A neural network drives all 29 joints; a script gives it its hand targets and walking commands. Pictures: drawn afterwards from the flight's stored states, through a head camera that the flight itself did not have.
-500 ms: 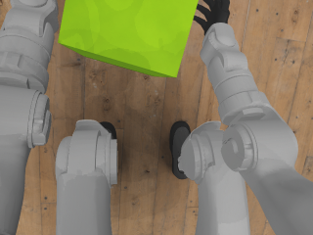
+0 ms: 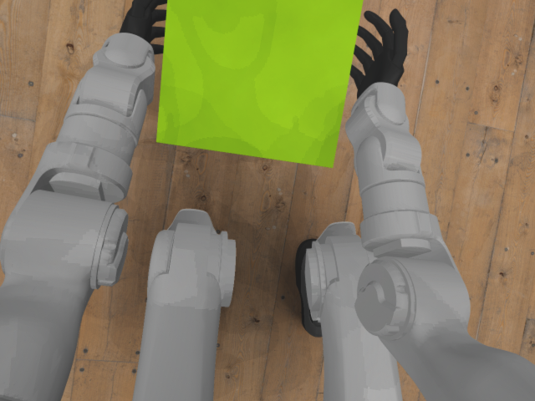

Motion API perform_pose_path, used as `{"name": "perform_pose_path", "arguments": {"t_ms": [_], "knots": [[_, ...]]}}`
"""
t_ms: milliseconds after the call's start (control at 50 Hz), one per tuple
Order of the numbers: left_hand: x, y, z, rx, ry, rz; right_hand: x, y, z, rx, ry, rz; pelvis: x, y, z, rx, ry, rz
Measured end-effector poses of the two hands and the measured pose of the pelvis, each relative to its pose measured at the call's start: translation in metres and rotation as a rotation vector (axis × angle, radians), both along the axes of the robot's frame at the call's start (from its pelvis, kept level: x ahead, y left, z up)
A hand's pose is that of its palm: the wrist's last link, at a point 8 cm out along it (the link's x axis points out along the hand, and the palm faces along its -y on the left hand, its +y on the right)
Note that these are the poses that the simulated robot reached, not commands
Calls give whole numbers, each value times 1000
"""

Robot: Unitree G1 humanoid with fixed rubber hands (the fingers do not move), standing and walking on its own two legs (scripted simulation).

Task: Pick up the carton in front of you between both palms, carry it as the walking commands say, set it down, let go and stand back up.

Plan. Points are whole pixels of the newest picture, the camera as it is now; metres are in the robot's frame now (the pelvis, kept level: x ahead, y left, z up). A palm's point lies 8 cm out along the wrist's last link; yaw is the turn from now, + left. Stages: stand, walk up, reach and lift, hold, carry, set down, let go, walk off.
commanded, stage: reach and lift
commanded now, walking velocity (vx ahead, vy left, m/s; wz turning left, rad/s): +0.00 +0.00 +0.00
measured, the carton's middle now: (260, 84) +0.52 +0.05 -0.21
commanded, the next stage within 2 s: none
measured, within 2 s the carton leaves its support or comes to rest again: neither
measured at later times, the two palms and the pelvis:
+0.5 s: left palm out of the picture +0.47 +0.21 +0.04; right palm (479, 56) +0.49 -0.08 +0.06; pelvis +0.01 -0.01 +0.12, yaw +5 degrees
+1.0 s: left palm out of the picture +0.42 +0.19 +0.21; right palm out of the picture +0.45 -0.10 +0.23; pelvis +0.07 -0.02 +0.27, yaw +7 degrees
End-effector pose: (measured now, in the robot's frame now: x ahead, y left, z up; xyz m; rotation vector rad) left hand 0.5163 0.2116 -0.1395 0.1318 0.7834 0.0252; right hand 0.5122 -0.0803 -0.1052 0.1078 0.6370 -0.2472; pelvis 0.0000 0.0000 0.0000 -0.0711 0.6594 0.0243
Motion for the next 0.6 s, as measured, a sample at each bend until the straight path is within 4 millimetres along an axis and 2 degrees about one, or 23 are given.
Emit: {"name": "perform_pose_path", "arguments": {"t_ms": [140, 220, 300, 460, 600], "knots": [[-27, 6, 71, 2, 0, 49, -19, 8, 74, -39, -19, 35, -8, -7, 32, -1, -4, 41], [-34, 2, 111, 9, 19, 70, -29, 3, 104, -45, 21, 32, -12, -9, 59, -5, 0, 63], [-35, 0, 143, 15, 13, 85, -32, 0, 127, -55, 39, 46, -11, -9, 83, -1, 24, 64], [-39, 4, 174, 9, -30, 125, -27, 4, 160, -69, 11, 81, 1, -11, 114, 11, 74, 67], [-51, -8, 197, -23, -33, 153, -34, -4, 191, -87, 6, 54, 19, -12, 142, 19, 74, 74]]}}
